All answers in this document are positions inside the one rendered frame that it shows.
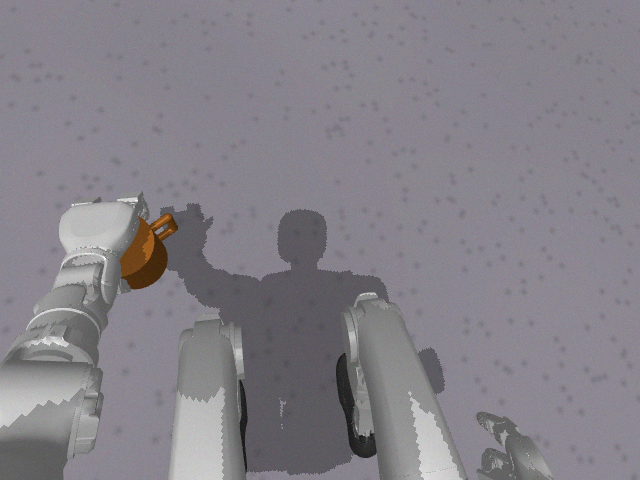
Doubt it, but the mug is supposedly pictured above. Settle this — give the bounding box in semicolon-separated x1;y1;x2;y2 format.
120;213;178;290

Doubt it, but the left robot arm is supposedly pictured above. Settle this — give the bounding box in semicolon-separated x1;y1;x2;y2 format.
0;248;121;480

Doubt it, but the left robot hand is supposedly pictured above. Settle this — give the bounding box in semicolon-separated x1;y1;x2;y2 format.
59;191;150;294

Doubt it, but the right robot hand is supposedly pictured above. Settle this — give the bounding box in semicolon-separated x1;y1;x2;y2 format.
476;412;555;480

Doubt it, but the right robot foot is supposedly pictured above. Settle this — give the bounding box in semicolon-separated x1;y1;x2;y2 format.
336;353;377;458

